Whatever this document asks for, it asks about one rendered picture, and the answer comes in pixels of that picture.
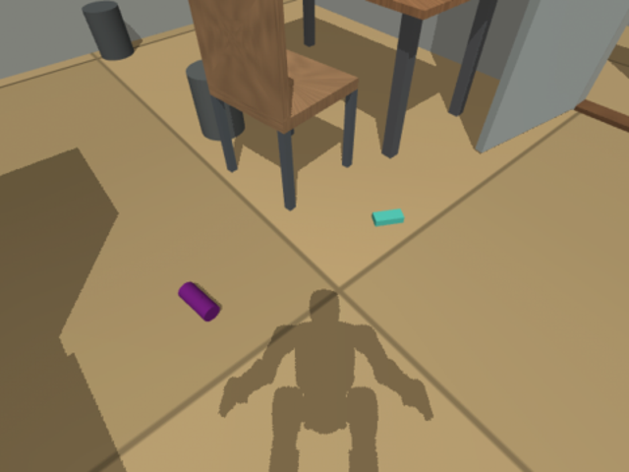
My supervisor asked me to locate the table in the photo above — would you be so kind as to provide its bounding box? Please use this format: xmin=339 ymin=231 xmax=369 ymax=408
xmin=303 ymin=0 xmax=497 ymax=158

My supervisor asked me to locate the chair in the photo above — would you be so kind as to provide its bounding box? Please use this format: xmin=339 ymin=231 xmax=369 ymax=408
xmin=189 ymin=0 xmax=359 ymax=211

